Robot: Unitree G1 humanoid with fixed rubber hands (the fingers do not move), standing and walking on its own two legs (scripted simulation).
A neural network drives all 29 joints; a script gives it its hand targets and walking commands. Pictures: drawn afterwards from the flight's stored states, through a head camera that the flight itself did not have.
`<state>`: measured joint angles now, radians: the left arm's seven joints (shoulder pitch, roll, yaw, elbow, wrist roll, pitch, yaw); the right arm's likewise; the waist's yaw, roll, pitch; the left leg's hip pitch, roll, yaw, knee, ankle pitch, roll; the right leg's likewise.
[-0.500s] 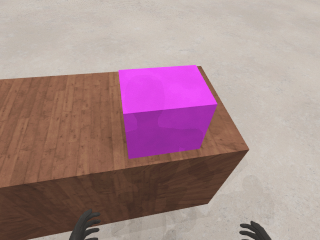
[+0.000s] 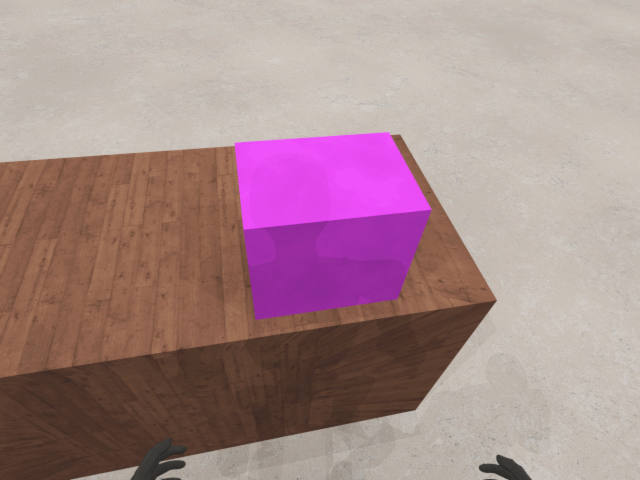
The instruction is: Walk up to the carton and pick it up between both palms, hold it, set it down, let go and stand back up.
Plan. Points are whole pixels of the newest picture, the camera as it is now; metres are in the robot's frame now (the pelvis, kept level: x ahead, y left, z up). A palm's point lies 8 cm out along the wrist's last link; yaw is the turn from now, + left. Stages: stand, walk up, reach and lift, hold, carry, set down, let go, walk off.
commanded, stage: stand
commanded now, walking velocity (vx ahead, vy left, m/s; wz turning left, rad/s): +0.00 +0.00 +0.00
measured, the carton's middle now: (321, 226) +0.54 +0.06 -0.02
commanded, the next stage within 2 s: none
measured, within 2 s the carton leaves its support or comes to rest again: neither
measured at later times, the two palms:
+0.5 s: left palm out of the picture +0.01 +0.29 -0.14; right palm out of the picture +0.09 -0.24 -0.10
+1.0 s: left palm out of the picture -0.04 +0.31 -0.14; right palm out of the picture +0.04 -0.23 -0.11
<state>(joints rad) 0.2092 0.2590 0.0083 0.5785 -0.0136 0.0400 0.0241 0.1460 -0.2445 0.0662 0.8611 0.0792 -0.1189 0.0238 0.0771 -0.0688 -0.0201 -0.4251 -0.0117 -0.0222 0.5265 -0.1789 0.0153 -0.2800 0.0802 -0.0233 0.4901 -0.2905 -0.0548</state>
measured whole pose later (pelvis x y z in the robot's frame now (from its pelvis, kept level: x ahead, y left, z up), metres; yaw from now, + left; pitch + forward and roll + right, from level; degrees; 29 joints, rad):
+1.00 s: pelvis -0.05 +0.02 +0.00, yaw +0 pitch -3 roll -2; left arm 0.27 0.37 0.01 1.06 0.01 -0.02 0.00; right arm 0.17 -0.24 0.06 1.06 0.07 -0.02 0.01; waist 0.08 -0.04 -0.03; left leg -0.36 -0.01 -0.02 0.53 -0.16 0.02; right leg -0.21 0.08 -0.02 0.50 -0.29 -0.05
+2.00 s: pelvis -0.02 +0.00 +0.00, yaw +0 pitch +0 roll -1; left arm 0.23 0.35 0.01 1.08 0.01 -0.03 0.00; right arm 0.18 -0.24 0.05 1.08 0.07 -0.02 0.00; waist 0.08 0.00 -0.03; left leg -0.35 -0.01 -0.02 0.53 -0.17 0.03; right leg -0.21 0.07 -0.02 0.50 -0.28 -0.05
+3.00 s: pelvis -0.02 +0.00 +0.00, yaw +0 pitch +0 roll -1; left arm 0.22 0.35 0.01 1.08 0.01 -0.03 0.00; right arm 0.17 -0.24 0.05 1.09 0.07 -0.02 -0.01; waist 0.08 0.02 -0.03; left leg -0.35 -0.01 -0.02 0.52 -0.16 0.03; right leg -0.21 0.07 -0.02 0.50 -0.28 -0.05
